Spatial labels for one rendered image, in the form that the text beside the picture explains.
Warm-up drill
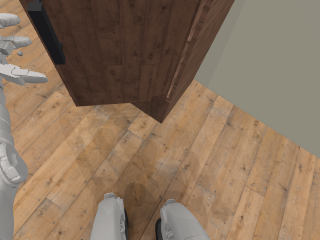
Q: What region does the robot left forearm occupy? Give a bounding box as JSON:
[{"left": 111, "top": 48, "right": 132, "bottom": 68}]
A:
[{"left": 0, "top": 81, "right": 15, "bottom": 147}]

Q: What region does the left robot hand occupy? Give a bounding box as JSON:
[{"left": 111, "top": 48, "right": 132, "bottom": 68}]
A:
[{"left": 0, "top": 13, "right": 48, "bottom": 86}]

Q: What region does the left robot upper arm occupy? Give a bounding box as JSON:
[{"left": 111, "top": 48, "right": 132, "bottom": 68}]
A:
[{"left": 0, "top": 142, "right": 28, "bottom": 240}]

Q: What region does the handle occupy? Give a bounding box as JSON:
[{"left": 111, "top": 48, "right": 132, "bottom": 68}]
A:
[{"left": 27, "top": 0, "right": 66, "bottom": 65}]

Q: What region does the cupboard door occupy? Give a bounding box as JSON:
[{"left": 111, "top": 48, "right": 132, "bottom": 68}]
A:
[{"left": 19, "top": 0, "right": 202, "bottom": 107}]

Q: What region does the robot right thigh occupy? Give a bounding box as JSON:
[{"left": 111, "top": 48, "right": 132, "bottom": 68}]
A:
[{"left": 160, "top": 202, "right": 210, "bottom": 240}]

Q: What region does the robot right shin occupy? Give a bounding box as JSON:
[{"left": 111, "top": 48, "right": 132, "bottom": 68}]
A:
[{"left": 161, "top": 199, "right": 176, "bottom": 240}]

